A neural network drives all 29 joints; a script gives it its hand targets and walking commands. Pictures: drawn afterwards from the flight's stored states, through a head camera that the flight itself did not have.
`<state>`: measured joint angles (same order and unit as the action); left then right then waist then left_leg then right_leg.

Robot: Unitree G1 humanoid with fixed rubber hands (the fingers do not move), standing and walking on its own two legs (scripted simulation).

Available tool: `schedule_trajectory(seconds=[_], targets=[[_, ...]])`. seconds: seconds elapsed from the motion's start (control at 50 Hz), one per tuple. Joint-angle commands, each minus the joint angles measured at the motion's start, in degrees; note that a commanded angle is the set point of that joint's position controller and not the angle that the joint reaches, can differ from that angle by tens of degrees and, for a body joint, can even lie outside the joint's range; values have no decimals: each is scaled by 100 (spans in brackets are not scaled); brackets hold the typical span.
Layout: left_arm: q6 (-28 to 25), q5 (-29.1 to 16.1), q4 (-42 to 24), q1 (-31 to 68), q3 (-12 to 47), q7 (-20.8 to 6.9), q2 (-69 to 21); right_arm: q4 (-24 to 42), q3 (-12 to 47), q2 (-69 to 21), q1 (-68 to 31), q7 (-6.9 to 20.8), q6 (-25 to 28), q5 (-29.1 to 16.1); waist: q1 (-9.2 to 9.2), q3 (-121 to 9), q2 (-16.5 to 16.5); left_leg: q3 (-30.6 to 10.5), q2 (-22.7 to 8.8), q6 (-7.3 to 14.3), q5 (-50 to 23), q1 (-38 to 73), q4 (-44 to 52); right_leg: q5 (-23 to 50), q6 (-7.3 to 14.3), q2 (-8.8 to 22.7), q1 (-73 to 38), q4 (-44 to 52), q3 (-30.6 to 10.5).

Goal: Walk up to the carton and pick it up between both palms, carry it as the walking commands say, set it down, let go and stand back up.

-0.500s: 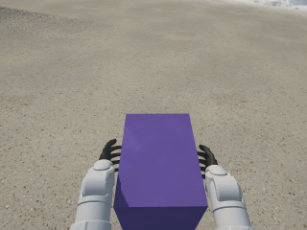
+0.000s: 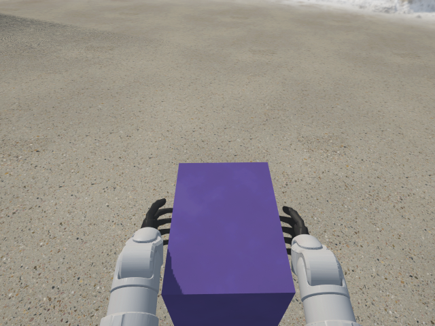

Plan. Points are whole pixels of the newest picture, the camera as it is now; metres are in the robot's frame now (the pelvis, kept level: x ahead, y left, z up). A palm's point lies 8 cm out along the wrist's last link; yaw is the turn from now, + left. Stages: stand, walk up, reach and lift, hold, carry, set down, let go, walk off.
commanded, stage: hold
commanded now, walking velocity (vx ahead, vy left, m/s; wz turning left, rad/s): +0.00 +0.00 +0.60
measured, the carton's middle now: (224, 251) +0.31 -0.01 -0.03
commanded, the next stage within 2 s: carry in 0.02 s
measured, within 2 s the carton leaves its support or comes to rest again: neither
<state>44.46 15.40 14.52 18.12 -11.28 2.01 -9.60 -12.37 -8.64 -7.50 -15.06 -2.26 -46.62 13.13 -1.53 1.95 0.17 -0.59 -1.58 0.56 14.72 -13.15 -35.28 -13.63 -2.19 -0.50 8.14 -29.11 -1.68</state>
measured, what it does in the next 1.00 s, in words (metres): stands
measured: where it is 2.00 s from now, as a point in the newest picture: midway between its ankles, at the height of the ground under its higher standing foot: outside the picture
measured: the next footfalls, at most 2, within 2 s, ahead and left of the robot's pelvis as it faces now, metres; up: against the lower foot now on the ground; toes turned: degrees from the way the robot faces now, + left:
none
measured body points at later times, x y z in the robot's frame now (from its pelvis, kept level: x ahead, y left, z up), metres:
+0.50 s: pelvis +0.01 -0.04 -0.01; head -0.03 -0.04 +0.44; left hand +0.28 +0.13 +0.09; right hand +0.30 -0.15 +0.10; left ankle +0.01 +0.09 -0.73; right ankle +0.02 -0.13 -0.73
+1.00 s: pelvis -0.04 -0.03 -0.01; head -0.11 -0.02 +0.44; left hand +0.22 +0.14 +0.10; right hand +0.23 -0.15 +0.10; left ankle +0.01 +0.09 -0.73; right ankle +0.02 -0.13 -0.73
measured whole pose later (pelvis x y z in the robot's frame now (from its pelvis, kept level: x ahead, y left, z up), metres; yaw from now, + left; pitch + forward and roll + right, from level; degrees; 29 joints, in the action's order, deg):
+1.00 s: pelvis -0.04 -0.03 -0.01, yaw +4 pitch -1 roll -1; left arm 70.7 3.7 -15.5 8.8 -6.2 8.3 -7.7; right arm 16.5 -1.3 -7.7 -8.8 -9.2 -73.7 6.0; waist -1.3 -10.8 -0.9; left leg 0.5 -0.9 -0.5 15.1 -21.9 -37.7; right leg -15.4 1.4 1.8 20.5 -36.7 6.4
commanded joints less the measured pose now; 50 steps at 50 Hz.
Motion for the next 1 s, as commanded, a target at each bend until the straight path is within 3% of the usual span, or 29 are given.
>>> schedule_trajectory(seconds=[0.0,0.04,0.08,0.1,0.14,0.16,0.18,0.2,0.24,0.26,0.28,0.32,0.36,0.4,0.42,0.44,0.48,0.52,0.54,0.6,0.64,0.7,0.74,0.78,0.8,0.84,0.9,0.92,0.98], targets=[[-101,-1826,-480,3363,3494,-1339,-5708,1294,3244,-5665,-4832,1408,516,-2043,159,-2794,809,-884,-954,88,-1553,1007,1076,474,235,590,607,-717,111],[84,-1796,-328,3174,3420,-1271,-5692,936,3170,-5608,-4480,1288,319,-1917,230,-2192,924,-1404,-1197,375,-60,-59,1423,-857,206,262,949,-911,279],[186,-2052,-678,3412,3655,-1219,-5872,1729,3454,-5594,-4846,1169,220,-2092,226,-2018,1157,-1606,-1210,475,995,-620,1683,-1224,185,213,1114,-1321,433],[241,-2269,-1040,3720,3948,-1154,-6065,2415,3786,-5787,-5384,1058,188,-2286,258,-1926,1247,-1327,-1075,503,852,-899,1560,-1008,165,249,998,-1184,493],[471,-2295,-1409,3394,3881,-1004,-5790,2222,3759,-5686,-4758,865,-157,-2260,301,-2232,850,-1006,-786,363,169,-1227,858,-954,240,409,402,-348,305],[578,-2249,-1543,3469,3842,-927,-5563,2362,3895,-5648,-5006,793,-270,-2400,330,-2336,153,-572,-472,279,-143,-1634,-58,-832,406,842,-168,270,-238],[646,-2368,-1585,3772,3840,-855,-5482,2502,3925,-5569,-5284,641,-365,-2389,337,-2489,-1203,135,107,4,451,-2449,-1397,947,606,1790,-802,655,-1296],[778,-2283,-1486,3524,3663,-773,-5262,2603,4021,-5353,-5296,476,-473,-2393,331,-2531,-1578,400,138,-56,1387,-2405,-1851,1413,1069,2485,-644,753,-1647],[1124,-2390,-2137,2229,3795,-563,-5333,3168,4266,-5432,-3983,368,-879,-2662,290,-2647,-846,217,12,-45,1325,-1886,-1847,1446,1198,2303,-110,634,-1374],[1280,-2649,-2670,2240,4019,-462,-5589,3788,4439,-5683,-3852,266,-1009,-2880,271,-2675,-606,272,-22,112,1237,-1762,-963,2580,1112,2078,-304,246,-969],[1380,-2748,-2968,2143,4031,-393,-5441,3690,4499,-5802,-3455,210,-1147,-2911,247,-2898,-954,420,41,129,877,-1536,-410,3556,1017,1818,-557,-87,-427],[1704,-2604,-2971,1361,3826,-192,-5027,3844,4350,-5367,-2848,11,-1477,-2794,203,-2851,-1136,554,153,78,407,-1149,56,4380,734,1571,-440,-340,-198],[1952,-2727,-3158,1103,3836,-107,-4969,4066,4160,-5198,-2452,-117,-1736,-2731,152,-3111,-885,355,-74,152,-596,-414,751,3913,497,1230,-222,-708,66],[2158,-2761,-3488,1082,3879,-2,-4807,4167,3952,-5036,-2252,-165,-1902,-2694,172,-3505,-15,-116,-652,240,-3599,595,229,2771,310,909,542,-1202,275],[2281,-2809,-3442,1166,3931,11,-4918,4118,3744,-4973,-2067,-195,-1957,-2592,163,-3420,736,-453,-970,391,-5008,921,-44,1539,235,744,1175,-1357,386],[2316,-2869,-3724,1340,4041,29,-4819,3973,3705,-5017,-1842,-224,-1990,-2587,145,-3365,961,-761,-1180,602,-4957,750,-42,747,225,623,1251,-1207,458],[2457,-2874,-3758,1418,4038,96,-4739,3859,3544,-4952,-1761,-300,-2086,-2489,194,-3056,939,-277,-883,379,-3313,49,138,774,318,673,723,-555,381],[2445,-3014,-4117,1702,4072,52,-4761,3917,3545,-5124,-1822,-286,-2120,-2502,177,-2981,32,37,-482,174,-1620,-538,-111,2462,462,1083,192,-359,29],[2428,-2975,-4106,1607,3983,31,-4752,4173,3633,-5119,-1987,-250,-2108,-2612,179,-3049,-322,55,-367,105,-831,-752,10,2431,541,1295,100,-203,-150],[2506,-2870,-3830,1434,3902,68,-4781,4216,3563,-4979,-2127,-287,-2148,-2551,159,-2674,51,-154,-474,182,-1218,-538,422,1175,426,1059,582,-149,138],[2477,-2909,-4109,1563,3920,74,-4827,4216,3768,-5203,-2258,-259,-2175,-2697,175,-2668,136,-157,-510,203,-1608,-485,388,1288,384,988,573,-129,217],[2531,-2787,-3722,1356,3828,95,-4693,4133,3540,-4885,-2155,-273,-2191,-2571,151,-2529,313,-144,-448,160,-703,-541,540,456,403,1003,852,142,24],[2508,-2834,-3853,1585,3818,34,-4794,4181,3722,-5136,-2480,-263,-2193,-2644,132,-2512,-290,-204,-446,219,-420,-551,651,79,464,983,749,402,-41],[2559,-2803,-3739,1588,3851,63,-4770,3851,3555,-5058,-2164,-244,-2256,-2534,142,-2223,246,-262,-436,219,-90,-630,814,-301,461,964,1038,417,-58],[2557,-2796,-3791,1588,3823,69,-4668,3955,3526,-4956,-2227,-258,-2245,-2515,126,-2222,40,-227,-414,184,-46,-614,768,-619,379,953,1146,512,5],[2592,-2773,-3647,1541,3887,63,-4766,3939,3476,-4857,-2263,-236,-2256,-2489,144,-2070,516,-345,-487,212,-34,-600,1030,-609,378,868,1263,416,63],[2587,-2776,-3720,1648,3866,36,-4765,4009,3606,-4998,-2431,-200,-2238,-2572,186,-1934,255,-603,-609,251,652,-1106,1392,-525,337,704,923,179,309],[2618,-2788,-3679,1666,3919,23,-4839,4002,3552,-5019,-2429,-187,-2261,-2536,190,-1900,477,-571,-518,280,919,-1025,1331,-754,364,707,1112,328,172],[2654,-2756,-3563,1733,3895,55,-4735,3907,3405,-4825,-2285,-209,-2298,-2427,186,-1689,239,-608,-533,242,1171,-1250,1456,-1070,400,704,1233,348,162]])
